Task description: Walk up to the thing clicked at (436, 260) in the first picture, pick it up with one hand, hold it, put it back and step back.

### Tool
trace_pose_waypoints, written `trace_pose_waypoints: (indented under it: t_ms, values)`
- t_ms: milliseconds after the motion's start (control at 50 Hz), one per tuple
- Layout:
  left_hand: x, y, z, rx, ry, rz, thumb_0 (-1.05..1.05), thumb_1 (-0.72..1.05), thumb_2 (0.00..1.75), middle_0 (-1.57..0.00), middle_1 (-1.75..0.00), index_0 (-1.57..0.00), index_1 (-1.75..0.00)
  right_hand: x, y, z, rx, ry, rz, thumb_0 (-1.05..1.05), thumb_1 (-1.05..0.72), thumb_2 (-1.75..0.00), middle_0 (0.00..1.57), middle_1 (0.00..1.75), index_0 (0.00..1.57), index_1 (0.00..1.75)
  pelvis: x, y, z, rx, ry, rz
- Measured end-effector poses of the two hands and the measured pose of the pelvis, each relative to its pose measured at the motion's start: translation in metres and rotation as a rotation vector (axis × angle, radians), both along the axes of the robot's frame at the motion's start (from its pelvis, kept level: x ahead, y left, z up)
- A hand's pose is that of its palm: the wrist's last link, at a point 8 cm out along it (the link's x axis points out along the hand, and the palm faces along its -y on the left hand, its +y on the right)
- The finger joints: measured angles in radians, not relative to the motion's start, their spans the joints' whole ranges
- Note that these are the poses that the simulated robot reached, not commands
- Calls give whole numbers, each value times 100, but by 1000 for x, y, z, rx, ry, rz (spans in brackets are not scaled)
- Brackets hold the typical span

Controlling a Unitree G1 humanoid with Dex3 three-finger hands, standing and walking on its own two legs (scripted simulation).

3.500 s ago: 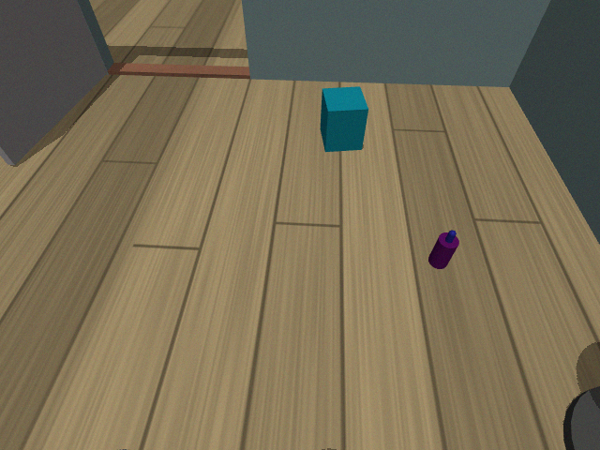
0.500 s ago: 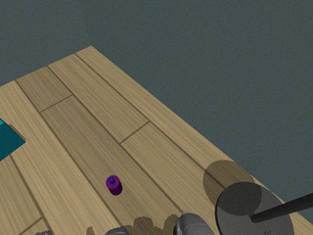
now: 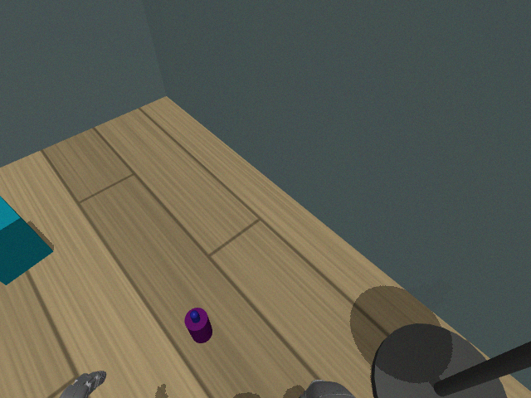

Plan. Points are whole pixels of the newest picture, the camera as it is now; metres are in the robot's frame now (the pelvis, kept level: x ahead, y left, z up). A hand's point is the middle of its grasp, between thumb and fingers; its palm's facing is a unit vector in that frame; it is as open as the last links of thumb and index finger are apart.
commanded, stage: walk up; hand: left
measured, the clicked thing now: (198, 323) +0.43 +0.23 -0.66
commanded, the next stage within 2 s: none
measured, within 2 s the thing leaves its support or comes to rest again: neither
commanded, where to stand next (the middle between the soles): +0.11 +0.03 m, yaw +2 degrees
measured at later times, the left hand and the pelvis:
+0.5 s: hand out of the picture +0.10 +0.26 -0.13, palm faces +0.04 -0.93 -0.36, open 7.4 cm; pelvis +0.03 +0.00 +0.02, yaw +1 degrees
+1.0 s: hand out of the picture +0.13 +0.25 -0.13, palm faces +0.01 -0.94 -0.34, open 7.4 cm; pelvis +0.03 +0.00 +0.02, yaw +1 degrees
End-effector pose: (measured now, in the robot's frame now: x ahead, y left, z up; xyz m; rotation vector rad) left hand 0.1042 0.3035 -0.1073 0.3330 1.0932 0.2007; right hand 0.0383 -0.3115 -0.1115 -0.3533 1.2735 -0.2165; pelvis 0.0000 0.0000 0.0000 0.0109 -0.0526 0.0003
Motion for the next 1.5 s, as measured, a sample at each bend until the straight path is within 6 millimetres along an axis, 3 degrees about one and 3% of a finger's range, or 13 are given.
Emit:
trace_pose_waypoints:
  t_ms: [120, 260, 440, 560, 800, 1120, 1500]
  values:
    - [-24, 0, -2, -18, 80, 36, 1, 90, 90, -20, -30, -21, -30, 11, 4, 4, 9, -6, 3, 1, -91, -90, 21, 30, 20, 30, 5, 2, 7, -10, -2, 4]
    - [-37, 1, 4, -15, 140, 74, 1, 90, 90, -20, -30, -21, -30, 42, 14, 4, 43, -27, 34, 1, -91, -90, 21, 30, 20, 30, 16, 3, 14, -9, 9, 12]
    - [-19, 1, 15, -3, 127, 92, 1, 90, 90, -20, -30, -21, -30, 84, 22, 6, 67, -77, 52, 0, -91, -90, 21, 30, 20, 30, 27, 2, 20, -6, 14, 24]
    - [1, -3, 18, -7, 93, 77, 1, 90, 90, -20, -30, -21, -30, 97, 21, 10, 68, -98, 47, 0, -91, -90, 21, 30, 20, 30, 31, 1, 22, -4, 14, 26]
    - [21, -12, 18, -24, 66, 48, 1, 90, 90, -20, -30, -21, -30, 83, 15, 13, 52, -62, 15, 0, -91, -90, 21, 30, 20, 30, 35, 0, 24, -5, 11, 26]
    - [11, -7, 18, -15, 94, 53, 1, 90, 90, -20, -30, -21, -30, 57, 16, 8, 59, -13, -1, 0, -91, -90, 21, 30, 20, 30, 31, 1, 24, -5, 7, 23]
    - [4, -1, 17, -25, 89, 63, 1, 90, 90, -20, -30, -21, -30, 69, 16, 11, 55, -40, 25, 0, -91, -90, 21, 30, 20, 30, 42, 6, 22, -17, 9, 30]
